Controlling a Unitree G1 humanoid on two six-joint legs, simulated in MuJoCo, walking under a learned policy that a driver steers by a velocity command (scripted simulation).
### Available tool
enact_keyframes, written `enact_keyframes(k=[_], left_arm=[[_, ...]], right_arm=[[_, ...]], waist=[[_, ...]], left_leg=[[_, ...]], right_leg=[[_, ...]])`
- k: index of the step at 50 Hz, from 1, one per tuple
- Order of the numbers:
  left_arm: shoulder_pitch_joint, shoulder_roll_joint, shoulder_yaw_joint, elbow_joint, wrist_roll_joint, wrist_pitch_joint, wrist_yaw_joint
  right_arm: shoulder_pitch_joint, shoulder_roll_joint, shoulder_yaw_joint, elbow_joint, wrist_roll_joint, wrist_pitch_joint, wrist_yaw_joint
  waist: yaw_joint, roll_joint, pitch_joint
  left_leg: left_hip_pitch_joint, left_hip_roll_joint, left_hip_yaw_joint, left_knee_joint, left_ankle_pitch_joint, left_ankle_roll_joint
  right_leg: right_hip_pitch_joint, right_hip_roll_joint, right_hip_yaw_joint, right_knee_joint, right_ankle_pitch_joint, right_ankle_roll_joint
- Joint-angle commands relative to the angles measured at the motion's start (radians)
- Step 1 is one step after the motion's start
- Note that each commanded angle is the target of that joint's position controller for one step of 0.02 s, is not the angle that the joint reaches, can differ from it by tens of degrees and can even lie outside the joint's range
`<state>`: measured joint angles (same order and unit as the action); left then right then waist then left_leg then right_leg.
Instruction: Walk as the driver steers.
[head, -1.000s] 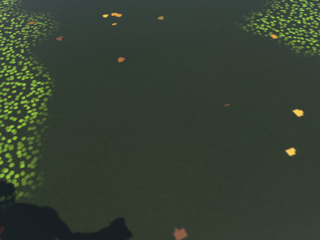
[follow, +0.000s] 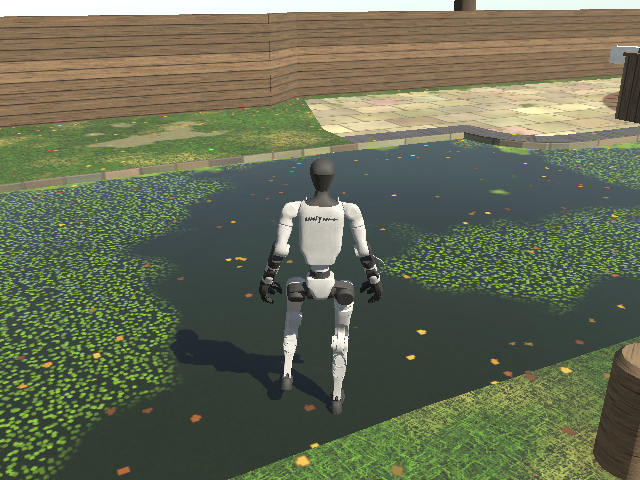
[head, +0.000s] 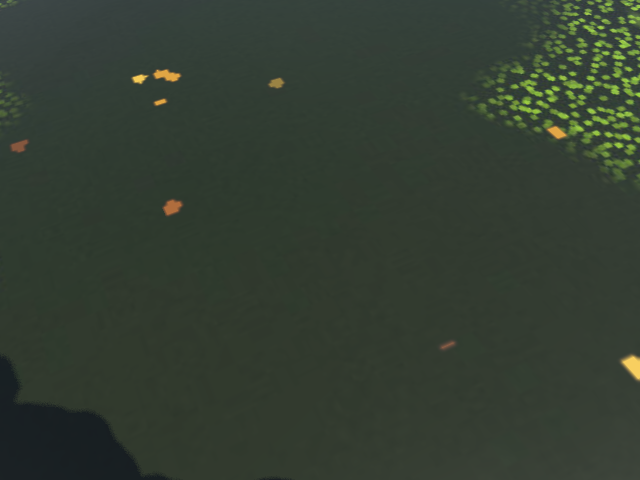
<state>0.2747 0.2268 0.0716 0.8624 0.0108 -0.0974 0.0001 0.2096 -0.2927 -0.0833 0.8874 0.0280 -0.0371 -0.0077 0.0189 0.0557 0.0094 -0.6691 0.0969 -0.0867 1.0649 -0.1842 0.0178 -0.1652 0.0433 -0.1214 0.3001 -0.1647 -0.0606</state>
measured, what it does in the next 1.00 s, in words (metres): walks ahead, turning left: left foot, then right foot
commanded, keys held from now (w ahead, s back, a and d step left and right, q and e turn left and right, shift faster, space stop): w+q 0.98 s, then w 0.02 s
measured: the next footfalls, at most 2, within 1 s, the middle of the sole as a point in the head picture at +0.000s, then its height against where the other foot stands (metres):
left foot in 0.30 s outside the picture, level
right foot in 0.78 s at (321, 405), level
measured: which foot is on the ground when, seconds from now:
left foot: up 0.00-0.28, down 0.30-0.78, up 0.80-1.00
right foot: down 0.00-0.32, up 0.34-0.76, down 0.78-1.00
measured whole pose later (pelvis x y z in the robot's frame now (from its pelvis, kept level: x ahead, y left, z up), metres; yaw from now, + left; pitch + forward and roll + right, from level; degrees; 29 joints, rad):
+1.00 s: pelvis +0.56 +0.13 +0.00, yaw +35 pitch +1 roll -2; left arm 0.24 0.25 0.07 0.83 0.01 -0.11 -0.01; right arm 0.24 -0.31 -0.09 0.71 0.03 -0.02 -0.01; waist 0.03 0.06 0.03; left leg -0.61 0.07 -0.06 1.12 -0.29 0.02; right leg -0.19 0.03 -0.09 0.35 -0.18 -0.04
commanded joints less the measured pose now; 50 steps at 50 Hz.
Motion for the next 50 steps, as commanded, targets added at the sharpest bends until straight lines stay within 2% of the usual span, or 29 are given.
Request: enact_keyframes(k=[1, 5, 10, 13, 14, 15, 16, 17, 18, 19, 20, 21, 22, 25, 28, 30, 32, 35, 37, 38, 39, 40, 41, 42, 43, 44, 45, 47, 50], left_arm=[[-0.056, 0.125, 0.028, -0.047, 0.004, -0.022, 0.015], [-0.027, 0.15, 0.033, -0.018, -0.005, -0.014, 0.027], [0.051, 0.182, 0.048, 0.027, -0.024, 0.017, 0.034], [0.02, 0.228, 0.061, 0.019, -0.034, 0.036, 0.04], [0.003, 0.237, 0.061, 0.015, -0.035, 0.043, 0.042], [-0.005, 0.23, 0.055, 0.005, -0.033, 0.043, 0.044], [0.051, 0.13, 0.022, -0.044, 0.0, 0.026, 0.034], [0.038, 0.101, 0.001, -0.065, -0.011, -0.021, 0.015], [-0.073, 0.167, 0.021, -0.089, -0.052, -0.05, -0.001], [-0.115, 0.164, 0.017, -0.098, -0.056, -0.064, -0.001], [-0.12, 0.159, 0.021, -0.086, -0.032, -0.066, 0.009], [-0.113, 0.17, 0.032, -0.08, -0.013, -0.055, 0.018], [-0.101, 0.166, 0.034, -0.082, -0.01, -0.041, 0.018], [-0.135, 0.129, 0.028, -0.106, 0.001, -0.016, 0.021], [-0.26, 0.094, 0.01, -0.144, 0.002, -0.016, 0.015], [-0.321, 0.089, 0.004, -0.163, -0.009, -0.02, 0.004], [-0.361, 0.106, 0.005, -0.182, -0.02, -0.024, -0.004], [-0.365, 0.149, 0.015, -0.194, -0.023, -0.037, -0.016], [-0.292, 0.171, 0.025, -0.178, -0.024, -0.049, -0.017], [-0.193, 0.197, 0.038, -0.152, -0.016, -0.053, -0.012], [-0.047, 0.242, 0.052, -0.133, 0.001, -0.055, -0.005], [0.068, 0.325, 0.072, -0.11, 0.016, -0.043, -0.001], [0.069, 0.258, 0.059, -0.104, -0.011, -0.035, -0.008], [0.013, 0.178, 0.037, -0.126, -0.016, -0.03, -0.006], [-0.044, 0.154, 0.026, -0.133, -0.008, -0.02, -0.004], [-0.081, 0.133, 0.018, -0.127, -0.003, -0.015, -0.005], [-0.095, 0.117, 0.011, -0.12, 0.003, -0.014, -0.004], [-0.094, 0.12, 0.013, -0.104, -0.002, -0.02, -0.005], [-0.074, 0.16, 0.026, -0.08, -0.006, -0.028, -0.003]], right_arm=[[0.013, -0.024, -0.011, -0.048, -0.007, -0.001, 0.004], [-0.118, 0.002, 0.002, -0.094, -0.013, -0.004, 0.027], [-0.248, -0.001, 0.01, -0.174, -0.008, -0.002, 0.06], [-0.177, -0.045, -0.012, -0.186, -0.007, 0.002, 0.073], [-0.056, -0.081, -0.033, -0.16, -0.002, 0.003, 0.071], [0.117, -0.149, -0.069, -0.114, -0.001, 0.006, 0.057], [0.207, -0.269, -0.1, -0.096, 0.002, 0.008, 0.037], [0.208, -0.264, -0.083, -0.121, -0.005, -0.003, 0.039], [0.197, -0.187, -0.059, -0.121, -0.02, -0.011, 0.04], [0.139, -0.144, -0.048, -0.127, -0.015, -0.02, 0.039], [0.058, -0.113, -0.04, -0.141, -0.01, -0.026, 0.038], [0.006, -0.079, -0.029, -0.155, -0.013, -0.029, 0.035], [-0.008, -0.071, -0.025, -0.166, -0.017, -0.03, 0.031], [0.02, -0.112, -0.034, -0.163, -0.009, -0.035, 0.013], [0.061, -0.131, -0.04, -0.154, -0.005, -0.028, -0.002], [0.092, -0.132, -0.041, -0.145, -0.005, -0.022, -0.005], [0.125, -0.131, -0.042, -0.132, 0.0, -0.019, -0.004], [0.146, -0.121, -0.04, -0.122, 0.003, -0.012, -0.011], [0.129, -0.12, -0.042, -0.131, -0.003, -0.007, -0.016], [0.117, -0.096, -0.033, -0.142, -0.007, -0.008, -0.014], [0.102, -0.049, -0.014, -0.165, -0.019, -0.012, -0.009], [0.245, 0.017, 0.005, -0.187, 0.003, -0.021, -0.009], [0.266, -0.063, -0.001, -0.177, 0.019, -0.022, -0.011], [0.172, -0.139, -0.02, -0.181, 0.015, -0.017, -0.011], [0.102, -0.143, -0.024, -0.196, 0.003, -0.011, -0.013], [0.063, -0.129, -0.026, -0.21, -0.009, -0.01, -0.011], [0.061, -0.111, -0.029, -0.216, -0.008, -0.006, -0.005], [0.074, -0.065, -0.022, -0.224, 0.003, 0.005, 0.003], [0.023, -0.039, -0.014, -0.257, -0.004, 0.014, 0.006]], waist=[[-0.033, -0.105, 0.002], [0.009, -0.095, 0.04], [0.044, -0.094, 0.08], [-0.022, -0.146, 0.004], [-0.094, -0.146, -0.056], [-0.177, -0.107, -0.147], [-0.144, 0.122, -0.244], [-0.117, 0.149, -0.389], [-0.154, 0.075, -0.31], [-0.129, 0.032, -0.199], [-0.079, -0.038, -0.12], [-0.041, -0.034, -0.086], [-0.018, -0.021, -0.08], [-0.008, -0.024, -0.053], [-0.048, 0.004, -0.019], [-0.078, 0.03, -0.011], [-0.095, 0.042, -0.006], [-0.085, 0.049, -0.008], [-0.038, 0.075, -0.023], [0.011, 0.066, -0.078], [0.08, -0.007, -0.205], [0.039, -0.3, -0.35], [0.041, -0.342, -0.341], [0.067, -0.221, -0.198], [0.056, -0.15, -0.11], [0.037, -0.131, -0.045], [0.014, -0.149, -0.023], [-0.002, -0.171, -0.013], [-0.002, -0.131, 0.003]], left_leg=[[-0.062, 0.022, -0.045, -0.099, 0.158, -0.008], [-0.007, 0.005, 0.038, -0.312, 0.306, 0.003], [-0.073, -0.011, 0.098, -0.422, 0.163, 0.049], [0.117, -0.098, 0.194, -0.426, -0.01, 0.103], [0.279, -0.142, 0.215, -0.461, -0.011, 0.133], [0.564, -0.157, 0.164, -0.52, 0.048, 0.176], [0.947, 0.099, -0.306, -0.561, -0.026, 0.328], [1.099, 0.244, -0.768, -0.754, -0.144, 0.441], [1.071, 0.217, -0.646, -0.785, -0.123, 0.376], [0.933, 0.176, -0.492, -0.778, -0.046, 0.334], [0.768, 0.131, -0.378, -0.782, 0.061, 0.3], [0.65, 0.095, -0.298, -0.799, 0.167, 0.279], [0.581, 0.079, -0.277, -0.819, 0.22, 0.278], [0.488, 0.05, -0.21, -0.845, 0.317, 0.278], [0.423, -0.011, -0.147, -0.839, 0.273, 0.231], [0.397, -0.026, -0.149, -0.833, 0.198, 0.204], [0.418, -0.003, -0.197, -0.817, 0.134, 0.195], [0.523, 0.038, -0.29, -0.732, 0.096, 0.183], [0.546, 0.04, -0.327, -0.657, 0.149, 0.165], [0.525, -0.006, -0.306, -0.56, 0.21, 0.139], [0.415, -0.065, -0.237, -0.314, 0.14, 0.105], [0.069, -0.214, -0.099, 0.026, -0.289, 0.027], [-0.094, -0.146, -0.102, 0.194, -0.409, 0.015], [-0.138, -0.101, -0.103, 0.245, -0.316, 0.01], [-0.114, -0.065, -0.062, 0.234, -0.236, 0.005], [-0.09, -0.037, -0.054, 0.19, -0.185, 0.003], [-0.048, -0.009, -0.052, 0.153, -0.153, 0.007], [-0.013, 0.011, -0.026, 0.108, -0.128, 0.005], [-0.054, 0.024, -0.023, 0.006, -0.048, -0.011]], right_leg=[[0.033, -0.285, 0.129, -0.177, 0.22, -0.124], [0.049, -0.269, 0.011, -0.185, 0.23, -0.092], [0.25, -0.335, -0.034, -0.093, 0.349, -0.076], [0.273, -0.337, -0.078, 0.1, 0.795, -0.044], [0.244, -0.314, -0.1, 0.266, 0.89, -0.025], [0.094, -0.27, -0.116, 0.512, 0.776, 0.013], [-0.346, -0.137, -0.105, 0.901, 0.142, 0.082], [-0.558, 0.014, 0.138, 1.094, -0.423, 0.089], [-0.671, -0.048, 0.222, 1.121, -0.357, 0.06], [-0.678, -0.094, 0.211, 1.051, -0.27, 0.038], [-0.614, -0.134, 0.206, 0.949, -0.207, 0.041], [-0.534, -0.16, 0.204, 0.872, -0.166, 0.048], [-0.475, -0.166, 0.204, 0.838, -0.145, 0.059], [-0.457, -0.148, 0.177, 0.686, -0.063, 0.105], [-0.411, -0.101, 0.162, 0.423, 0.14, 0.121], [-0.347, -0.065, 0.153, 0.294, 0.254, 0.118], [-0.32, -0.051, 0.169, 0.239, 0.282, 0.112], [-0.311, -0.05, 0.206, 0.175, 0.201, 0.086], [-0.22, -0.046, 0.196, 0.144, 0.128, 0.055], [-0.073, -0.054, 0.19, 0.121, 0.126, 0.026], [0.178, -0.185, 0.303, 0.152, 0.088, -0.029], [0.541, -0.427, 0.726, 0.099, -0.067, -0.194], [0.552, -0.484, 0.932, 0.025, -0.314, -0.221], [0.426, -0.435, 0.785, -0.001, -0.352, -0.171], [0.293, -0.389, 0.635, -0.014, -0.241, -0.132], [0.182, -0.348, 0.533, -0.039, -0.124, -0.12], [0.115, -0.315, 0.45, -0.062, -0.047, -0.105], [0.062, -0.292, 0.349, -0.107, 0.022, -0.107], [0.058, -0.306, 0.26, -0.149, 0.133, -0.136]])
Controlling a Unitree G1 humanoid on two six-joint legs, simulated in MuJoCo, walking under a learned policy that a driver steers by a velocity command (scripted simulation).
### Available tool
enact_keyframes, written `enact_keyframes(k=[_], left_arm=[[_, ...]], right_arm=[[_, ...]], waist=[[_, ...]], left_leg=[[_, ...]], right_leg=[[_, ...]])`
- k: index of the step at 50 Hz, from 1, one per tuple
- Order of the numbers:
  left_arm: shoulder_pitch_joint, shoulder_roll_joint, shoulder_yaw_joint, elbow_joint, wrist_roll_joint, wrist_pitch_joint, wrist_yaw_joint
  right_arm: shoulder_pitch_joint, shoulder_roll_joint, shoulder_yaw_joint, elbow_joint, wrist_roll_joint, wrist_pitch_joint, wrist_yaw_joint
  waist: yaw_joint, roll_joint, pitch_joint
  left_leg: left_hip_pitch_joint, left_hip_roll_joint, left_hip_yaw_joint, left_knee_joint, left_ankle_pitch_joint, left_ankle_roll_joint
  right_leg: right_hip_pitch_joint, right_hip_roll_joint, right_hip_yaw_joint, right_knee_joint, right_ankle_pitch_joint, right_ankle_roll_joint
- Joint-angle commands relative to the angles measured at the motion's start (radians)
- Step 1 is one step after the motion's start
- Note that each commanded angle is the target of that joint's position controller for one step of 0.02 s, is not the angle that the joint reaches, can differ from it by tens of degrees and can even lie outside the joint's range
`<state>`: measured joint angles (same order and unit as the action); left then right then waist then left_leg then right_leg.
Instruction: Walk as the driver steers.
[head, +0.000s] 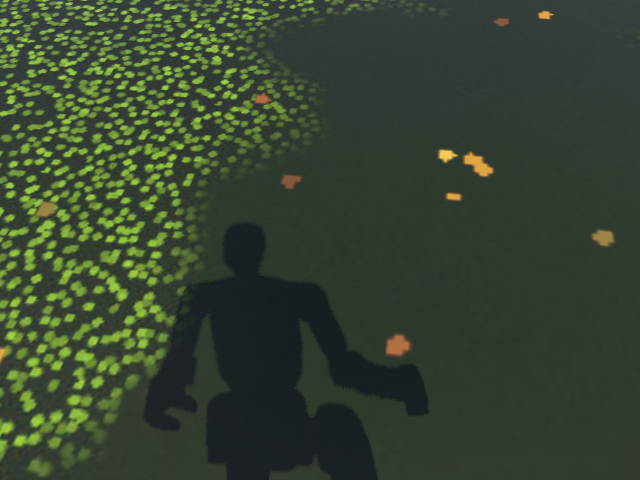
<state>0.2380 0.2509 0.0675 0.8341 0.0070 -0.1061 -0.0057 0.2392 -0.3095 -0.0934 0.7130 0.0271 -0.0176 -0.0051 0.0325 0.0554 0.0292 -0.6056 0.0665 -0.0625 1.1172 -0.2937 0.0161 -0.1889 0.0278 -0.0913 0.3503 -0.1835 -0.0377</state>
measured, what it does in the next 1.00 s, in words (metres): walks ahead: left foot, then right foot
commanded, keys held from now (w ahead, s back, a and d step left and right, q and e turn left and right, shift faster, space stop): w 0.48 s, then w+e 0.52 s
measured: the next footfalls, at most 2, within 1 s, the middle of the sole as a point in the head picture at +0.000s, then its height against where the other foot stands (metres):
left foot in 0.30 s outside the picture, level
right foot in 0.82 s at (385, 409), level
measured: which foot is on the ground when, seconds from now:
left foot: up 0.00-0.28, down 0.30-0.82, up 0.84-1.00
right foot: down 0.00-0.30, up 0.32-0.80, down 0.82-1.00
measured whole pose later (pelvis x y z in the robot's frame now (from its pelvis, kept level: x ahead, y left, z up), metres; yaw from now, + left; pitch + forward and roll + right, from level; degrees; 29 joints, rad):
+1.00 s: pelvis +0.56 +0.01 -0.01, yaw -9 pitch +2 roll +0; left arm 0.24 0.29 0.07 0.78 -0.01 -0.06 -0.03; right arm 0.19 -0.28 -0.05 0.77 0.00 -0.11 0.00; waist 0.02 0.02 0.05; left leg -0.49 0.06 -0.05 1.13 -0.36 0.00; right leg -0.32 0.10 0.02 0.45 -0.16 -0.10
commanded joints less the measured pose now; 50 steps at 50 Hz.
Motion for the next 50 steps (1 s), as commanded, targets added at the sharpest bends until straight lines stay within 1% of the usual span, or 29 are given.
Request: enact_keyframes(k=[1, 5, 10, 12, 13, 14, 15, 16, 17, 18, 19, 20, 21, 23, 25, 31, 34, 37, 39, 40, 41, 42, 43, 44, 45, 46, 47, 48, 50], left_arm=[[-0.026, 0.145, 0.032, -0.043, -0.002, -0.018, 0.002], [0.0, 0.169, 0.033, -0.017, -0.016, -0.007, 0.0], [0.1, 0.212, 0.04, 0.043, -0.037, 0.02, -0.001], [0.097, 0.233, 0.043, 0.057, -0.044, 0.032, 0.003], [0.084, 0.242, 0.044, 0.062, -0.048, 0.038, 0.006], [0.084, 0.227, 0.035, 0.066, -0.047, 0.042, 0.01], [0.08, 0.186, 0.015, 0.043, -0.022, 0.037, 0.014], [0.187, 0.057, -0.028, 0.015, -0.005, 0.016, 0.0], [0.123, 0.151, -0.006, 0.032, -0.032, -0.006, -0.009], [0.026, 0.189, 0.007, -0.007, -0.058, -0.017, -0.012], [-0.015, 0.176, 0.004, -0.015, -0.051, -0.02, -0.006], [-0.025, 0.169, 0.007, -0.011, -0.031, -0.016, -0.002], [0.001, 0.161, 0.009, -0.003, -0.026, -0.005, -0.002], [0.031, 0.123, 0.003, 0.007, -0.025, 0.018, -0.002], [-0.004, 0.105, -0.002, -0.005, -0.019, 0.034, 0.002], [-0.174, 0.083, -0.016, -0.048, -0.027, 0.035, -0.018], [-0.246, 0.085, -0.019, -0.083, -0.029, 0.035, -0.031], [-0.28, 0.094, -0.017, -0.118, -0.027, 0.035, -0.051], [-0.239, 0.118, -0.005, -0.127, -0.024, 0.036, -0.059], [-0.157, 0.145, 0.012, -0.114, -0.023, 0.04, -0.059], [-0.004, 0.191, 0.041, -0.075, -0.025, 0.042, -0.053], [0.161, 0.285, 0.075, -0.048, -0.027, 0.049, -0.036], [0.159, 0.348, 0.082, -0.051, -0.041, 0.046, -0.037], [0.183, 0.261, 0.057, -0.068, -0.036, 0.041, -0.036], [0.145, 0.222, 0.047, -0.071, -0.028, 0.036, -0.032], [0.085, 0.207, 0.043, -0.087, -0.027, 0.033, -0.029], [0.027, 0.182, 0.036, -0.103, -0.022, 0.033, -0.025], [-0.007, 0.16, 0.027, -0.121, -0.009, 0.032, -0.021], [-0.023, 0.159, 0.027, -0.135, -0.012, 0.033, -0.013]], right_arm=[[-0.022, -0.016, 0.0, -0.088, -0.005, -0.007, 0.005], [-0.131, 0.009, 0.019, -0.109, -0.01, -0.026, 0.025], [-0.271, -0.004, 0.027, -0.161, -0.006, -0.036, 0.047], [-0.247, -0.032, 0.017, -0.163, -0.01, -0.037, 0.05], [-0.163, -0.057, 0.002, -0.14, -0.016, -0.037, 0.048], [-0.008, -0.102, -0.024, -0.087, -0.018, -0.036, 0.041], [0.17, -0.175, -0.05, -0.046, -0.023, -0.03, 0.026], [0.192, -0.267, -0.059, -0.033, -0.023, -0.03, 0.022], [0.211, -0.172, -0.035, -0.039, -0.02, -0.033, 0.024], [0.142, -0.138, -0.021, -0.037, -0.022, -0.04, 0.025], [0.076, -0.111, -0.011, -0.039, -0.02, -0.045, 0.026], [0.022, -0.08, -0.003, -0.04, -0.025, -0.048, 0.029], [-0.007, -0.056, 0.004, -0.042, -0.033, -0.054, 0.03], [-0.017, -0.058, 0.002, -0.03, -0.028, -0.068, 0.03], [-0.01, -0.081, -0.005, -0.009, -0.028, -0.079, 0.024], [0.043, -0.111, -0.01, 0.049, -0.036, -0.085, 0.006], [0.084, -0.122, -0.015, 0.085, -0.027, -0.079, 0.001], [0.095, -0.129, -0.02, 0.108, -0.018, -0.06, -0.005], [0.072, -0.154, -0.027, 0.105, -0.016, -0.045, -0.014], [0.059, -0.165, -0.029, 0.1, -0.016, -0.035, -0.021], [0.053, -0.156, -0.024, 0.092, -0.018, -0.024, -0.03], [0.077, -0.126, -0.007, 0.065, -0.037, -0.028, -0.038], [0.179, 0.013, 0.038, 0.032, -0.059, -0.059, -0.013], [0.076, -0.072, 0.024, 0.033, -0.021, -0.096, 0.002], [-0.011, -0.109, 0.015, 0.003, 0.01, -0.118, 0.011], [-0.048, -0.101, 0.019, -0.005, 0.001, -0.129, 0.005], [-0.062, -0.106, 0.012, -0.005, -0.023, -0.13, -0.002], [-0.05, -0.11, 0.006, -0.006, -0.031, -0.12, -0.004], [-0.026, -0.088, 0.005, -0.008, -0.038, -0.098, -0.005]], waist=[[-0.014, -0.12, -0.018], [0.015, -0.107, 0.007], [0.046, -0.117, 0.049], [0.007, -0.146, 0.022], [-0.051, -0.156, -0.033], [-0.127, -0.142, -0.125], [-0.196, -0.06, -0.254], [-0.112, 0.203, -0.385], [-0.163, 0.11, -0.421], [-0.155, 0.086, -0.259], [-0.12, 0.028, -0.175], [-0.086, 0.01, -0.115], [-0.049, 0.024, -0.098], [-0.017, 0.019, -0.083], [-0.008, 0.007, -0.045], [-0.072, -0.002, 0.021], [-0.101, -0.012, 0.045], [-0.101, -0.009, 0.052], [-0.066, 0.022, 0.008], [-0.019, 0.036, -0.049], [0.058, 0.013, -0.13], [0.11, -0.116, -0.243], [0.005, -0.343, -0.345], [0.082, -0.227, -0.389], [0.089, -0.185, -0.26], [0.057, -0.09, -0.18], [0.02, -0.064, -0.124], [-0.017, -0.082, -0.109], [-0.047, -0.098, -0.088]], left_leg=[[-0.12, 0.052, -0.048, -0.097, 0.104, -0.012], [-0.047, 0.028, 0.01, -0.36, 0.288, -0.002], [-0.034, 0.0, 0.068, -0.523, 0.224, 0.029], [0.049, -0.036, 0.097, -0.567, 0.146, 0.061], [0.189, -0.069, 0.125, -0.606, 0.158, 0.084], [0.424, -0.098, 0.142, -0.638, 0.215, 0.114], [0.747, 0.048, -0.039, -0.589, 0.27, 0.168], [1.047, 0.309, -0.542, -0.687, 0.113, 0.342], [1.035, 0.32, -0.647, -0.777, 0.03, 0.341], [0.914, 0.279, -0.484, -0.794, 0.093, 0.296], [0.771, 0.232, -0.362, -0.811, 0.182, 0.265], [0.647, 0.196, -0.28, -0.841, 0.264, 0.248], [0.563, 0.171, -0.23, -0.875, 0.304, 0.238], [0.485, 0.163, -0.185, -0.935, 0.325, 0.249], [0.453, 0.165, -0.125, -0.973, 0.352, 0.252], [0.462, 0.133, 0.071, -1.019, 0.316, 0.181], [0.56, 0.167, 0.11, -1.006, 0.315, 0.164], [0.682, 0.205, 0.137, -0.937, 0.413, 0.139], [0.721, 0.206, 0.17, -0.819, 0.717, 0.112], [0.719, 0.193, 0.196, -0.693, 0.888, 0.092], [0.653, 0.149, 0.233, -0.485, 0.941, 0.059], [0.409, 0.102, 0.246, -0.162, 0.657, 0.014], [-0.035, -0.119, 0.137, 0.161, -0.242, -0.049], [-0.149, -0.096, -0.042, 0.248, -0.277, -0.023], [-0.216, -0.053, -0.039, 0.235, -0.188, 0.0], [-0.189, -0.01, -0.029, 0.164, -0.108, 0.009], [-0.129, 0.017, -0.027, 0.082, -0.063, 0.002], [-0.054, 0.036, -0.035, 0.042, -0.039, -0.004], [-0.011, 0.041, -0.024, -0.044, -0.028, -0.029]], right_leg=[[0.09, -0.288, 0.202, -0.204, 0.188, -0.163], [0.092, -0.247, 0.077, -0.213, 0.254, -0.142], [0.222, -0.305, 0.072, -0.172, 0.31, -0.134], [0.266, -0.316, 0.057, -0.091, 0.517, -0.116], [0.259, -0.299, 0.027, 0.013, 0.679, -0.098], [0.191, -0.258, -0.015, 0.188, 0.743, -0.069], [-0.04, -0.214, -0.036, 0.476, 0.478, -0.028], [-0.433, -0.031, 0.01, 0.834, -0.311, 0.032], [-0.533, -0.048, 0.169, 0.956, -0.407, 0.022], [-0.607, -0.093, 0.158, 0.972, -0.331, 0.011], [-0.583, -0.136, 0.141, 0.917, -0.239, 0.009], [-0.538, -0.161, 0.138, 0.854, -0.183, 0.017], [-0.471, -0.182, 0.15, 0.822, -0.141, 0.021], [-0.421, -0.188, 0.146, 0.768, -0.106, 0.036], [-0.458, -0.192, 0.145, 0.692, -0.038, 0.054], [-0.45, -0.146, 0.13, 0.367, 0.286, 0.045], [-0.474, -0.127, 0.124, 0.285, 0.294, 0.023], [-0.505, -0.109, 0.101, 0.242, 0.185, -0.013], [-0.416, -0.06, 0.042, 0.241, 0.075, -0.046], [-0.301, -0.018, 0.006, 0.237, 0.041, -0.066], [-0.091, 0.03, -0.008, 0.198, 0.07, -0.098], [0.219, -0.114, 0.236, 0.195, 0.115, -0.169], [0.548, -0.334, 0.793, 0.074, -0.11, -0.357], [0.593, -0.344, 0.888, -0.034, -0.199, -0.337], [0.5, -0.319, 0.752, -0.048, -0.136, -0.297], [0.359, -0.282, 0.648, -0.051, -0.044, -0.271], [0.22, -0.256, 0.573, -0.066, 0.064, -0.262], [0.13, -0.231, 0.528, -0.088, 0.143, -0.259], [0.04, -0.208, 0.475, -0.121, 0.208, -0.266]])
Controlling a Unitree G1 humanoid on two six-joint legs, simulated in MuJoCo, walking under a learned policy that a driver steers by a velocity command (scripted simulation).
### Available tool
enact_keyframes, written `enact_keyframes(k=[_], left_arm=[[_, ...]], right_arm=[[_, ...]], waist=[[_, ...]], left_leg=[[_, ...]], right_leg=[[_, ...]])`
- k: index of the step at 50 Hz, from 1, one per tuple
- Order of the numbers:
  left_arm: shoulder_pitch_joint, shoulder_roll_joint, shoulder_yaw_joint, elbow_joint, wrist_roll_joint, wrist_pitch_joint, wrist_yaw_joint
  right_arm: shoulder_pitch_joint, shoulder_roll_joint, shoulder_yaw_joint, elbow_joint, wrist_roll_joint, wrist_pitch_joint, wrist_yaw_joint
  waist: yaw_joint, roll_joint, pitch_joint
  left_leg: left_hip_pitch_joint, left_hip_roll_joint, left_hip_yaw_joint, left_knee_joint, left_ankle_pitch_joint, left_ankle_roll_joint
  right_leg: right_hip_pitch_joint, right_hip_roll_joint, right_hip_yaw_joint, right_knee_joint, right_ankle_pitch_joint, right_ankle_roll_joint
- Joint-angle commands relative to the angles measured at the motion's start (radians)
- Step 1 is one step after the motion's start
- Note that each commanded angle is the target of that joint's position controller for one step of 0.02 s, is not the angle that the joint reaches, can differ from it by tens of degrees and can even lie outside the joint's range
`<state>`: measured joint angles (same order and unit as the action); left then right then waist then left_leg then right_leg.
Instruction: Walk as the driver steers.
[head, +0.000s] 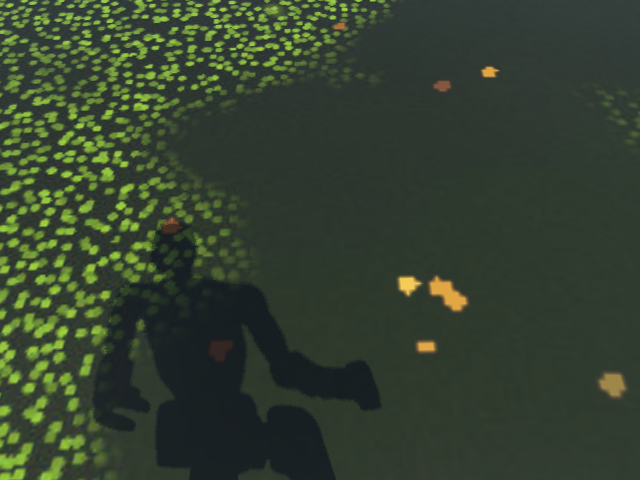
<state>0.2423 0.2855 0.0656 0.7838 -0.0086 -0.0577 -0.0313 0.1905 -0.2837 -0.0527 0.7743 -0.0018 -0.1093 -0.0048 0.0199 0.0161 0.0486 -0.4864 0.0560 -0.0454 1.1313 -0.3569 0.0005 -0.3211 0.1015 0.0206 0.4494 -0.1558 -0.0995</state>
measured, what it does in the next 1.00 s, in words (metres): walks ahead: left foot, then right foot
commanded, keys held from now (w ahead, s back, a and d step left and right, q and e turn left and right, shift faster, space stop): w+e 0.06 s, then w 0.86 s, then w+q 0.08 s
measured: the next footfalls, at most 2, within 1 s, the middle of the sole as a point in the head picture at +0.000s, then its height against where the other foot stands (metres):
left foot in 0.32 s outside the picture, level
right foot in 0.86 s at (414, 394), level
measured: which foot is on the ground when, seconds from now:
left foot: up 0.00-0.30, down 0.32-0.86, up 0.88-1.00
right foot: down 0.00-0.34, up 0.36-0.84, down 0.86-1.00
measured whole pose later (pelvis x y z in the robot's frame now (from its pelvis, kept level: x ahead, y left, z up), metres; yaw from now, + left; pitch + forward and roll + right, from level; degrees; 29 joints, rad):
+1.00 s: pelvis +0.56 -0.04 +0.00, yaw -7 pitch +2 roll +0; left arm 0.19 0.26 0.05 0.74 0.00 -0.08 -0.03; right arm 0.30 -0.30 -0.04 0.86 0.02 -0.08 0.01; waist -0.01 0.03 0.02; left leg -0.43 0.05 -0.03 1.14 -0.37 0.02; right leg -0.32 0.04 -0.05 0.45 -0.16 -0.06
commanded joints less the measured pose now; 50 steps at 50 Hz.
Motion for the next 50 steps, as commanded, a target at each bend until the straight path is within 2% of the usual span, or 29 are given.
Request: enact_keyframes(k=[1, 3, 6, 8, 11, 14, 15, 16, 17, 18, 19, 20, 21, 22, 24, 28, 32, 35, 38, 40, 41, 42, 43, 44, 45, 46, 47, 48, 50], left_arm=[[-0.019, 0.135, 0.032, -0.085, 0.0, -0.017, 0.018], [0.008, 0.163, 0.041, -0.081, -0.005, -0.016, 0.032], [0.043, 0.151, 0.037, -0.068, -0.01, -0.01, 0.042], [0.092, 0.147, 0.034, -0.048, -0.01, -0.009, 0.042], [0.137, 0.148, 0.033, -0.025, -0.011, -0.003, 0.041], [0.141, 0.161, 0.039, -0.016, -0.006, 0.008, 0.045], [0.122, 0.159, 0.038, -0.02, -0.006, 0.012, 0.045], [0.111, 0.135, 0.028, -0.029, -0.002, 0.012, 0.044], [0.104, 0.097, 0.01, -0.055, 0.014, 0.012, 0.045], [0.262, 0.019, -0.012, -0.056, -0.008, -0.006, 0.04], [0.218, 0.104, -0.001, -0.044, -0.019, -0.015, 0.039], [0.097, 0.152, 0.013, -0.069, -0.026, -0.02, 0.035], [0.027, 0.14, 0.01, -0.088, -0.017, -0.024, 0.037], [-0.006, 0.129, 0.012, -0.099, -0.002, -0.027, 0.035], [0.025, 0.1, 0.012, -0.095, 0.0, -0.021, 0.032], [-0.038, 0.053, -0.003, -0.12, 0.007, -0.011, 0.032], [-0.159, 0.03, -0.014, -0.146, 0.004, -0.021, 0.022], [-0.248, 0.032, -0.015, -0.172, -0.006, -0.028, 0.01], [-0.302, 0.046, -0.012, -0.2, -0.01, -0.035, -0.006], [-0.267, 0.069, -0.003, -0.197, -0.007, -0.039, -0.012], [-0.193, 0.09, 0.009, -0.177, -0.003, -0.041, -0.01], [-0.05, 0.134, 0.032, -0.134, 0.001, -0.039, -0.002], [0.139, 0.203, 0.053, -0.098, 0.012, -0.036, 0.009], [0.188, 0.277, 0.067, -0.077, 0.012, -0.029, 0.008], [0.203, 0.179, 0.044, -0.077, -0.002, -0.023, 0.008], [0.129, 0.149, 0.03, -0.083, -0.003, -0.023, 0.011], [0.064, 0.129, 0.023, -0.09, 0.004, -0.023, 0.013], [0.015, 0.102, 0.016, -0.091, 0.013, -0.025, 0.01], [-0.024, 0.074, 0.011, -0.083, 0.021, -0.04, 0.006]], right_arm=[[0.014, -0.102, -0.032, -0.073, -0.012, 0.003, -0.007], [-0.052, -0.082, -0.025, -0.096, -0.016, 0.011, -0.009], [-0.141, -0.048, -0.009, -0.11, -0.011, 0.004, 0.003], [-0.2, -0.046, -0.005, -0.123, -0.001, -0.004, 0.015], [-0.25, -0.075, -0.011, -0.144, 0.006, -0.013, 0.027], [-0.214, -0.103, -0.02, -0.144, 0.006, -0.023, 0.033], [-0.145, -0.117, -0.029, -0.126, 0.004, -0.026, 0.031], [-0.023, -0.153, -0.046, -0.094, -0.004, -0.03, 0.026], [0.149, -0.208, -0.059, -0.072, -0.014, -0.03, 0.021], [0.231, -0.277, -0.081, -0.027, -0.009, -0.016, 0.029], [0.234, -0.178, -0.057, -0.027, 0.021, -0.012, 0.034], [0.169, -0.13, -0.042, -0.038, 0.018, -0.008, 0.03], [0.108, -0.121, -0.034, -0.049, 0.004, -0.001, 0.028], [0.075, -0.102, -0.026, -0.049, -0.003, 0.003, 0.029], [0.058, -0.083, -0.017, -0.044, -0.009, -0.001, 0.029], [0.084, -0.13, -0.029, -0.015, 0.007, -0.002, 0.02], [0.129, -0.148, -0.032, 0.015, 0.016, 0.011, 0.012], [0.191, -0.157, -0.031, 0.048, 0.022, 0.021, 0.011], [0.221, -0.165, -0.034, 0.073, 0.024, 0.038, 0.006], [0.211, -0.182, -0.04, 0.08, 0.024, 0.049, 0.001], [0.191, -0.191, -0.041, 0.078, 0.026, 0.054, -0.002], [0.183, -0.177, -0.035, 0.074, 0.023, 0.057, -0.005], [0.175, -0.135, -0.015, 0.046, 0.001, 0.053, -0.007], [0.307, -0.014, 0.022, 0.032, 0.001, 0.031, 0.002], [0.256, -0.11, 0.002, 0.048, 0.018, 0.012, 0.01], [0.158, -0.158, -0.014, 0.015, 0.04, 0.001, 0.015], [0.104, -0.148, -0.012, 0.007, 0.04, -0.001, 0.013], [0.08, -0.138, -0.015, 0.005, 0.028, 0.005, 0.011], [0.123, -0.104, -0.016, 0.022, 0.028, 0.032, 0.009]], waist=[[-0.035, -0.059, -0.093], [-0.019, -0.057, -0.065], [0.025, -0.084, -0.056], [0.058, -0.094, -0.048], [0.075, -0.096, -0.026], [0.044, -0.122, -0.025], [0.002, -0.126, -0.053], [-0.056, -0.108, -0.145], [-0.126, -0.017, -0.296], [-0.067, 0.302, -0.402], [-0.104, 0.213, -0.345], [-0.118, 0.116, -0.197], [-0.096, 0.037, -0.126], [-0.077, 0.023, -0.068], [-0.036, 0.071, -0.069], [-0.035, 0.055, -0.048], [-0.075, 0.049, -0.028], [-0.109, 0.048, -0.008], [-0.108, 0.055, 0.01], [-0.073, 0.07, -0.012], [-0.023, 0.076, -0.057], [0.044, 0.06, -0.15], [0.116, -0.026, -0.3], [0.053, -0.295, -0.427], [0.096, -0.224, -0.422], [0.088, -0.169, -0.257], [0.061, -0.093, -0.174], [0.033, -0.068, -0.112], [-0.019, -0.103, -0.088]], left_leg=[[-0.128, 0.047, -0.028, -0.104, 0.063, -0.029], [-0.133, 0.031, -0.013, -0.237, 0.182, -0.056], [-0.051, -0.002, 0.007, -0.473, 0.417, -0.063], [-0.007, -0.02, 0.015, -0.548, 0.509, -0.058], [-0.051, -0.022, -0.002, -0.619, 0.45, -0.027], [-0.027, -0.032, 0.01, -0.657, 0.32, 0.02], [0.067, -0.052, 0.034, -0.692, 0.31, 0.045], [0.257, -0.032, 0.022, -0.683, 0.343, 0.083], [0.529, 0.124, -0.155, -0.653, 0.359, 0.152], [0.856, 0.324, -0.6, -0.735, 0.153, 0.322], [0.841, 0.327, -0.71, -0.821, -0.087, 0.304], [0.715, 0.288, -0.566, -0.842, -0.095, 0.257], [0.589, 0.246, -0.456, -0.86, 0.004, 0.232], [0.494, 0.212, -0.385, -0.885, 0.113, 0.232], [0.411, 0.164, -0.293, -0.922, 0.253, 0.223], [0.366, 0.158, -0.183, -0.978, 0.401, 0.245], [0.357, 0.111, -0.073, -0.988, 0.437, 0.205], [0.393, 0.129, -0.064, -0.972, 0.42, 0.197], [0.492, 0.176, -0.084, -0.925, 0.461, 0.183], [0.537, 0.19, -0.083, -0.86, 0.586, 0.163], [0.533, 0.173, -0.059, -0.775, 0.742, 0.147], [0.482, 0.126, -0.021, -0.613, 0.824, 0.122], [0.286, 0.073, 0.019, -0.326, 0.597, 0.086], [-0.114, -0.105, 0.037, 0.025, -0.091, 0.022], [-0.238, -0.074, -0.079, 0.146, -0.225, 0.026], [-0.303, -0.025, -0.063, 0.163, -0.146, 0.034], [-0.276, 0.021, -0.039, 0.123, -0.057, 0.032], [-0.241, 0.048, -0.032, 0.066, -0.003, 0.024], [-0.137, 0.078, -0.048, 0.014, 0.057, 0.015]], right_leg=[[0.135, -0.271, 0.332, -0.231, 0.212, -0.204], [0.09, -0.242, 0.28, -0.243, 0.234, -0.187], [0.057, -0.186, 0.193, -0.235, 0.18, -0.129], [0.066, -0.201, 0.206, -0.236, 0.118, -0.119], [0.187, -0.254, 0.261, -0.176, 0.111, -0.113], [0.286, -0.299, 0.307, -0.102, 0.231, -0.094], [0.291, -0.277, 0.29, -0.035, 0.364, -0.077], [0.258, -0.223, 0.248, 0.111, 0.464, -0.051], [0.111, -0.153, 0.182, 0.386, 0.286, -0.014], [-0.272, 0.004, 0.097, 0.723, -0.308, 0.064], [-0.415, -0.043, 0.165, 0.825, -0.411, 0.064], [-0.464, -0.089, 0.15, 0.841, -0.322, 0.059], [-0.441, -0.135, 0.104, 0.804, -0.243, 0.06], [-0.425, -0.163, 0.088, 0.741, -0.193, 0.067], [-0.34, -0.196, 0.075, 0.666, -0.147, 0.076], [-0.362, -0.217, 0.037, 0.485, -0.056, 0.112], [-0.305, -0.194, 0.008, 0.239, 0.173, 0.117], [-0.274, -0.168, -0.008, 0.141, 0.237, 0.111], [-0.295, -0.155, -0.004, 0.081, 0.166, 0.08], [-0.226, -0.135, -0.017, 0.049, 0.097, 0.051], [-0.109, -0.108, -0.043, 0.022, 0.09, 0.03], [0.102, -0.098, -0.054, 0.013, 0.117, -0.002], [0.413, -0.263, 0.121, 0.065, 0.177, -0.069], [0.744, -0.488, 0.582, -0.02, -0.003, -0.233], [0.734, -0.485, 0.692, -0.106, -0.153, -0.229], [0.603, -0.45, 0.547, -0.133, -0.14, -0.186], [0.46, -0.413, 0.425, -0.157, -0.06, -0.159], [0.34, -0.381, 0.343, -0.191, 0.021, -0.145], [0.211, -0.347, 0.238, -0.259, 0.078, -0.13]])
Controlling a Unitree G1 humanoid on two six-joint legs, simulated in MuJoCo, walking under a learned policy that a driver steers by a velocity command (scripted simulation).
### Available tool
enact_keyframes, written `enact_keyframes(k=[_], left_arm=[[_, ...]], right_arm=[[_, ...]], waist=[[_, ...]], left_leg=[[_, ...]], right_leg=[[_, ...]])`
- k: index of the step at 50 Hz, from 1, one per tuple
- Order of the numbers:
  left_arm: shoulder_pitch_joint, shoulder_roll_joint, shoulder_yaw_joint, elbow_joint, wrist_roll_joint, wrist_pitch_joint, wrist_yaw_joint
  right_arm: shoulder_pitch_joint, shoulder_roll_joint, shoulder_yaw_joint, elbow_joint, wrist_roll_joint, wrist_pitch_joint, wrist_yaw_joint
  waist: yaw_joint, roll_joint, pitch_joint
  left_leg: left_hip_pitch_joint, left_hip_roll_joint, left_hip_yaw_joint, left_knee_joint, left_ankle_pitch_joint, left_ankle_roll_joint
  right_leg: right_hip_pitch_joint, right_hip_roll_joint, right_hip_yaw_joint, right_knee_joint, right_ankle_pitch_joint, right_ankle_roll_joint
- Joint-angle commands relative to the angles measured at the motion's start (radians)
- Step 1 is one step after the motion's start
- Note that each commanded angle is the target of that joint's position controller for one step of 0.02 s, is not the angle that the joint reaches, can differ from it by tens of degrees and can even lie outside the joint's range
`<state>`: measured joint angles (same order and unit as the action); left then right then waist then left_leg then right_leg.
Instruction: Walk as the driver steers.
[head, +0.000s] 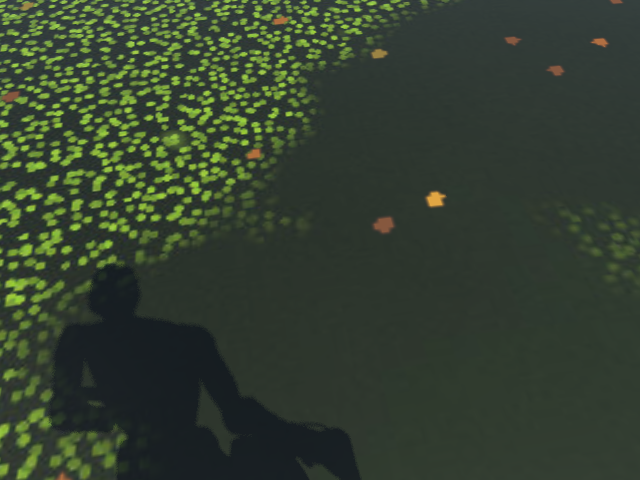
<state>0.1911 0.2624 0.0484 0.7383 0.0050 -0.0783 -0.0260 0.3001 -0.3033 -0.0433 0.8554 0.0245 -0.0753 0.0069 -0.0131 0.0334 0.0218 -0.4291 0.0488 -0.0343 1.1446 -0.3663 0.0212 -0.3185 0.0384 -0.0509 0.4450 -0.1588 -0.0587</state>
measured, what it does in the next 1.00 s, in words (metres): walks ahead, turning left: left foot, then right foot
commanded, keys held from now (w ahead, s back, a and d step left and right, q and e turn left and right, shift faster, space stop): w+q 1.00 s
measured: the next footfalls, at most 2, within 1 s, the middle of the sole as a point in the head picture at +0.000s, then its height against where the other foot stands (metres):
left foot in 0.40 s outside the picture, level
right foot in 0.88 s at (308, 384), level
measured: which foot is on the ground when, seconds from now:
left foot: up 0.00-0.38, down 0.40-0.88, up 0.90-1.00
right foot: down 0.00-0.42, up 0.44-0.86, down 0.88-1.00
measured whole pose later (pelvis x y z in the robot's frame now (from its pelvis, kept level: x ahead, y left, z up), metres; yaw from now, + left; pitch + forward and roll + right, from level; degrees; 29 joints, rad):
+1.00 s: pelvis +0.55 +0.12 +0.00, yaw +33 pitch +2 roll -1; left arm 0.16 0.26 0.06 0.73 0.01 -0.10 -0.01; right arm 0.33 -0.30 -0.07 0.72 0.02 -0.02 -0.01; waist -0.01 0.04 0.01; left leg -0.41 -0.03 -0.10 1.18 -0.41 0.02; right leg -0.34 0.02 -0.03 0.50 -0.18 -0.02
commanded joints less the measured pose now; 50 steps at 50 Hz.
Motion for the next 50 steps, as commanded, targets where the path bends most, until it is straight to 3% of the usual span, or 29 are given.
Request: enact_keyframes(k=[1, 5, 9, 14, 15, 17, 18, 19, 20, 21, 22, 23, 24, 25, 26, 28, 30, 35, 37, 40, 42, 43, 44, 45, 46, 47, 48, 49, 50], left_arm=[[0.026, 0.1, 0.03, -0.027, 0.005, -0.029, 0.0], [0.047, 0.134, 0.043, 0.016, 0.012, -0.04, 0.014], [0.06, 0.152, 0.045, 0.039, 0.006, -0.035, 0.026], [0.141, 0.18, 0.056, 0.091, -0.012, -0.004, 0.034], [0.143, 0.186, 0.059, 0.096, -0.016, 0.005, 0.036], [0.123, 0.211, 0.066, 0.091, -0.021, 0.022, 0.045], [0.112, 0.225, 0.07, 0.087, -0.021, 0.031, 0.051], [0.096, 0.227, 0.069, 0.081, -0.022, 0.04, 0.058], [0.1, 0.211, 0.06, 0.067, -0.014, 0.039, 0.065], [0.192, 0.078, 0.015, 0.014, 0.021, 0.012, 0.047], [0.138, 0.101, 0.009, 0.008, 0.003, -0.032, 0.031], [0.027, 0.163, 0.028, -0.022, -0.04, -0.057, 0.018], [-0.009, 0.153, 0.023, -0.036, -0.042, -0.07, 0.018], [-0.015, 0.151, 0.027, -0.028, -0.018, -0.071, 0.026], [0.0, 0.161, 0.036, -0.024, -0.004, -0.06, 0.03], [0.028, 0.143, 0.037, -0.025, 0.006, -0.035, 0.03], [0.004, 0.118, 0.032, -0.038, 0.011, -0.02, 0.033], [-0.186, 0.079, 0.012, -0.09, 0.0, -0.026, 0.023], [-0.229, 0.096, 0.016, -0.106, -0.011, -0.033, 0.014], [-0.222, 0.137, 0.031, -0.113, -0.015, -0.045, 0.003], [-0.136, 0.155, 0.044, -0.092, -0.015, -0.055, 0.004], [-0.041, 0.18, 0.059, -0.071, -0.005, -0.059, 0.01], [0.101, 0.232, 0.072, -0.059, 0.01, -0.061, 0.018], [0.181, 0.314, 0.092, -0.023, 0.02, -0.047, 0.014], [0.161, 0.221, 0.074, -0.036, -0.006, -0.043, 0.009], [0.12, 0.159, 0.056, -0.048, -0.008, -0.037, 0.014], [0.071, 0.142, 0.047, -0.052, 0.002, -0.03, 0.016], [0.041, 0.119, 0.04, -0.044, 0.006, -0.026, 0.017], [0.029, 0.106, 0.034, -0.038, 0.011, -0.027, 0.021]], right_arm=[[0.025, -0.064, -0.022, -0.054, 0.002, 0.012, -0.005], [-0.054, -0.049, -0.024, -0.082, -0.004, 0.028, -0.008], [-0.165, -0.029, -0.016, -0.113, -0.007, 0.018, 0.013], [-0.302, -0.019, -0.008, -0.19, -0.006, 0.019, 0.04], [-0.312, -0.024, -0.01, -0.205, -0.005, 0.02, 0.047], [-0.283, -0.047, -0.023, -0.221, -0.006, 0.023, 0.056], [-0.223, -0.07, -0.037, -0.214, -0.007, 0.027, 0.057], [-0.09, -0.109, -0.062, -0.185, -0.004, 0.028, 0.053], [0.083, -0.181, -0.098, -0.143, -0.001, 0.033, 0.037], [0.13, -0.304, -0.125, -0.136, 0.005, 0.036, 0.021], [0.15, -0.254, -0.105, -0.163, 0.001, 0.027, 0.022], [0.124, -0.193, -0.085, -0.158, -0.011, 0.019, 0.024], [0.067, -0.165, -0.078, -0.164, -0.009, 0.014, 0.022], [-0.003, -0.134, -0.068, -0.177, -0.007, 0.014, 0.02], [-0.05, -0.107, -0.058, -0.195, -0.016, 0.014, 0.016], [-0.08, -0.105, -0.058, -0.213, -0.02, 0.014, 0.01], [-0.064, -0.13, -0.066, -0.209, -0.016, 0.01, -0.002], [0.007, -0.15, -0.073, -0.186, -0.005, 0.022, -0.023], [0.041, -0.154, -0.075, -0.172, 0.0, 0.027, -0.024], [0.054, -0.142, -0.074, -0.165, 0.001, 0.034, -0.029], [0.032, -0.132, -0.073, -0.173, -0.002, 0.039, -0.03], [0.029, -0.097, -0.061, -0.18, -0.007, 0.039, -0.028], [0.043, -0.036, -0.038, -0.197, -0.021, 0.036, -0.024], [0.185, 0.014, -0.021, -0.23, 0.01, 0.025, -0.023], [0.175, -0.094, -0.038, -0.201, 0.019, 0.024, -0.026], [0.063, -0.149, -0.055, -0.211, 0.012, 0.03, -0.026], [0.008, -0.143, -0.056, -0.221, 0.001, 0.035, -0.027], [-0.027, -0.131, -0.059, -0.234, -0.009, 0.036, -0.024], [-0.024, -0.112, -0.06, -0.238, -0.003, 0.039, -0.017]], waist=[[0.003, -0.12, -0.052], [0.009, -0.089, -0.002], [0.047, -0.079, 0.026], [0.096, -0.066, 0.067], [0.092, -0.073, 0.067], [0.057, -0.104, 0.028], [0.018, -0.125, -0.02], [-0.059, -0.117, -0.091], [-0.138, -0.063, -0.183], [-0.065, 0.196, -0.283], [-0.096, 0.141, -0.426], [-0.122, 0.078, -0.305], [-0.089, 0.026, -0.2], [-0.044, -0.022, -0.125], [-0.005, -0.003, -0.092], [0.031, 0.018, -0.077], [0.033, 0.017, -0.059], [-0.041, 0.05, -0.025], [-0.058, 0.058, -0.021], [-0.04, 0.075, -0.023], [0.012, 0.098, -0.039], [0.058, 0.084, -0.1], [0.111, -0.03, -0.235], [0.046, -0.378, -0.34], [0.069, -0.285, -0.278], [0.098, -0.185, -0.157], [0.084, -0.118, -0.093], [0.069, -0.113, -0.041], [0.047, -0.138, -0.026]], left_leg=[[-0.179, 0.087, -0.06, -0.017, 0.079, -0.013], [-0.263, 0.082, -0.092, -0.154, 0.258, -0.035], [-0.224, 0.061, -0.03, -0.381, 0.459, -0.025], [-0.285, 0.043, 0.025, -0.516, 0.396, 0.013], [-0.288, 0.034, 0.041, -0.527, 0.346, 0.025], [-0.203, -0.015, 0.098, -0.535, 0.239, 0.06], [-0.108, -0.054, 0.13, -0.529, 0.189, 0.08], [0.071, -0.098, 0.148, -0.574, 0.212, 0.111], [0.37, -0.073, 0.051, -0.609, 0.253, 0.158], [0.768, 0.196, -0.459, -0.638, 0.169, 0.338], [0.878, 0.296, -0.808, -0.808, 0.073, 0.414], [0.806, 0.261, -0.657, -0.834, 0.107, 0.349], [0.659, 0.218, -0.522, -0.835, 0.174, 0.312], [0.504, 0.177, -0.419, -0.848, 0.266, 0.283], [0.388, 0.147, -0.357, -0.871, 0.353, 0.271], [0.272, 0.116, -0.31, -0.909, 0.432, 0.278], [0.204, 0.093, -0.254, -0.924, 0.482, 0.276], [0.151, 0.032, -0.206, -0.906, 0.334, 0.206], [0.175, 0.053, -0.253, -0.883, 0.281, 0.197], [0.258, 0.091, -0.347, -0.797, 0.239, 0.178], [0.269, 0.082, -0.377, -0.717, 0.267, 0.153], [0.239, 0.032, -0.348, -0.607, 0.298, 0.122], [0.126, -0.036, -0.261, -0.331, 0.168, 0.085], [-0.227, -0.165, -0.134, -0.008, -0.234, 0.02], [-0.356, -0.081, -0.159, 0.13, -0.21, 0.006], [-0.383, -0.047, -0.142, 0.161, -0.113, 0.0], [-0.349, -0.013, -0.112, 0.145, -0.04, -0.006], [-0.329, 0.013, -0.11, 0.1, 0.008, -0.009], [-0.284, 0.038, -0.106, 0.07, 0.037, -0.007]], right_leg=[[0.173, -0.282, 0.268, -0.28, 0.105, -0.174], [0.165, -0.28, 0.128, -0.332, 0.187, -0.163], [0.187, -0.247, -0.01, -0.345, 0.221, -0.117], [0.373, -0.306, -0.064, -0.289, 0.287, -0.098], [0.41, -0.318, -0.072, -0.259, 0.346, -0.089], [0.447, -0.324, -0.104, -0.147, 0.64, -0.064], [0.449, -0.318, -0.121, -0.042, 0.811, -0.05], [0.403, -0.29, -0.149, 0.138, 0.881, -0.025], [0.215, -0.25, -0.158, 0.395, 0.717, 0.015], [-0.259, -0.081, -0.133, 0.782, -0.074, 0.086], [-0.421, 0.01, 0.099, 0.931, -0.439, 0.083], [-0.513, -0.052, 0.149, 0.945, -0.362, 0.058], [-0.505, -0.095, 0.135, 0.869, -0.273, 0.044], [-0.449, -0.129, 0.127, 0.778, -0.219, 0.05], [-0.369, -0.153, 0.13, 0.719, -0.18, 0.059], [-0.296, -0.155, 0.119, 0.653, -0.147, 0.087], [-0.286, -0.142, 0.101, 0.555, -0.079, 0.117], [-0.203, -0.071, 0.093, 0.181, 0.221, 0.137], [-0.175, -0.053, 0.107, 0.119, 0.246, 0.13], [-0.146, -0.051, 0.141, 0.055, 0.167, 0.1], [-0.037, -0.045, 0.122, 0.016, 0.105, 0.063], [0.117, -0.069, 0.127, -0.001, 0.097, 0.032], [0.366, -0.233, 0.285, 0.009, 0.032, -0.027], [0.656, -0.451, 0.765, -0.097, -0.2, -0.194], [0.626, -0.463, 0.856, -0.148, -0.429, -0.189], [0.513, -0.418, 0.689, -0.159, -0.402, -0.143], [0.397, -0.374, 0.551, -0.167, -0.262, -0.116], [0.311, -0.336, 0.453, -0.186, -0.145, -0.11], [0.255, -0.307, 0.372, -0.208, -0.071, -0.098]])
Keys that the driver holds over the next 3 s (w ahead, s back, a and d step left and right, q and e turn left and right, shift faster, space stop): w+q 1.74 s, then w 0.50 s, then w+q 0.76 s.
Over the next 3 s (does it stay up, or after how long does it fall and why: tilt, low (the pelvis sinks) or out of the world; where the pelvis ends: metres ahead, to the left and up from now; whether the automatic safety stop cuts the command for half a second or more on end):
stays up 1.12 1.06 0.00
